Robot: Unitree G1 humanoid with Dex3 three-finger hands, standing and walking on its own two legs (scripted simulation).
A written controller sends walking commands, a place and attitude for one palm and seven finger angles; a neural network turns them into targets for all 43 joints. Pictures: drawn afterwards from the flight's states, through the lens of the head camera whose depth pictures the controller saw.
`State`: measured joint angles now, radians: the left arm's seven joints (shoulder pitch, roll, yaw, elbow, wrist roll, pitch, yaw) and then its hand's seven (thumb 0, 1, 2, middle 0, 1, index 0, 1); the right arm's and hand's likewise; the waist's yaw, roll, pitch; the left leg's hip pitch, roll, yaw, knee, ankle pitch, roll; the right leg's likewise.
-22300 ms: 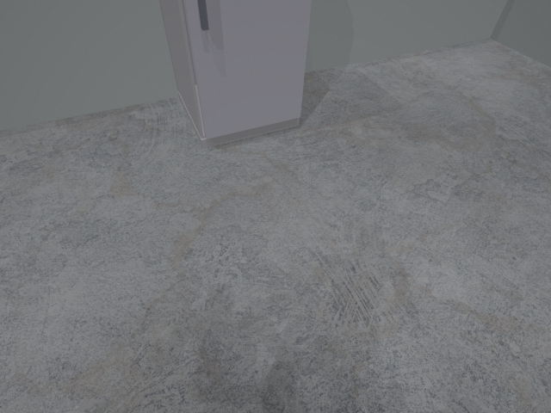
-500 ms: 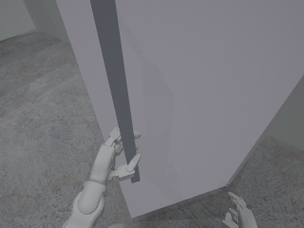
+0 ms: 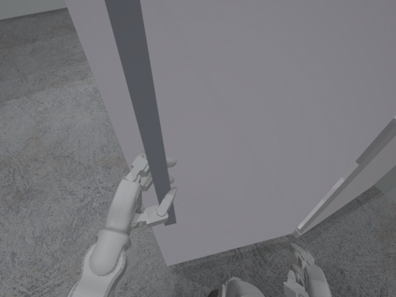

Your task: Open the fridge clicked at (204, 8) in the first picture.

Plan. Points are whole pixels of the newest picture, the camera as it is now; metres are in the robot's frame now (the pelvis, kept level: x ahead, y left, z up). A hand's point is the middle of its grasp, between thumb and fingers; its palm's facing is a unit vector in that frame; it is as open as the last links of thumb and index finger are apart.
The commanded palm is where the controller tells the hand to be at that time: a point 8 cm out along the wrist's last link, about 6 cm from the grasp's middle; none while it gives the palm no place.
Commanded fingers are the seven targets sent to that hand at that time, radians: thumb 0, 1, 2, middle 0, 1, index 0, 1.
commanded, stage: walk backward, drawing the door open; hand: left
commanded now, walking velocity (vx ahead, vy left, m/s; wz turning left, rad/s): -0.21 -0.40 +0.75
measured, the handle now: (153, 141) +0.32 +0.07 +0.19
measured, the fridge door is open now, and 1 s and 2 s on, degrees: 74 85 81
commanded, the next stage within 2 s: stop walking and hold the door back in 0.10 s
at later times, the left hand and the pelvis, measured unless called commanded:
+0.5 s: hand (207, 279) +0.14 -0.01 +0.10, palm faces +0.22 -0.95 -0.20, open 7.5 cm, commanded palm +0.16 +0.06 +0.10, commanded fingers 0.00 0.90 0.90 -0.45 -1.40 -0.45 -1.40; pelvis -0.12 -0.18 +0.01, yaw +17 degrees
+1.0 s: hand (200, 253) +0.17 +0.00 +0.11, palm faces +0.34 -0.91 -0.25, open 6.9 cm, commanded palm +0.15 +0.08 +0.10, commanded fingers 0.00 0.90 0.90 -0.45 -1.40 -0.45 -1.40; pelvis -0.22 -0.25 +0.03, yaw +18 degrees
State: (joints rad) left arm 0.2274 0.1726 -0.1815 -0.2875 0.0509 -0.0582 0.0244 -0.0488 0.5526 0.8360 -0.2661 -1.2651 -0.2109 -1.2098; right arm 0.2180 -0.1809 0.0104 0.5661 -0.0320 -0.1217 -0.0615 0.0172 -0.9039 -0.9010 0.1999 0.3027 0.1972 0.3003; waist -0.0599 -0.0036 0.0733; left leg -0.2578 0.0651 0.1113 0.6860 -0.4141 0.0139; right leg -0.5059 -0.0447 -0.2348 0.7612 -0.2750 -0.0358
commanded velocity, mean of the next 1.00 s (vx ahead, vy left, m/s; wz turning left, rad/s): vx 0.18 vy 0.09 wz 0.14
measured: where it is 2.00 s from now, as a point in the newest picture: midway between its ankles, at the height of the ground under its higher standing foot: outside the picture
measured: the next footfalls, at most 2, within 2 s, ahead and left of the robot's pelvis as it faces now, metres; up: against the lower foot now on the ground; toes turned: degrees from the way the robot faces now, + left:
right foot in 0.20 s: +0.08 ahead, -0.24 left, +0.00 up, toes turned +5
left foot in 0.50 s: -0.14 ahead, -0.08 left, +0.00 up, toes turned +23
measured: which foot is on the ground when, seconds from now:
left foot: down 0.00-0.20, up 0.22-0.48, down 0.50-0.72, up 0.74-1.00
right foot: up 0.00-0.18, down 0.20-0.50, up 0.52-0.70, down 0.72-1.00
